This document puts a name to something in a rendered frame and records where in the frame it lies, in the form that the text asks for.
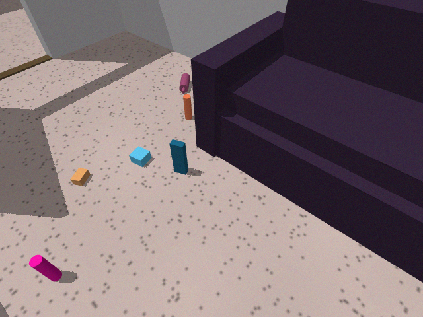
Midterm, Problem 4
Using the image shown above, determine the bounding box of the sofa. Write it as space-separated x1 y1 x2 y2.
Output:
191 0 423 282

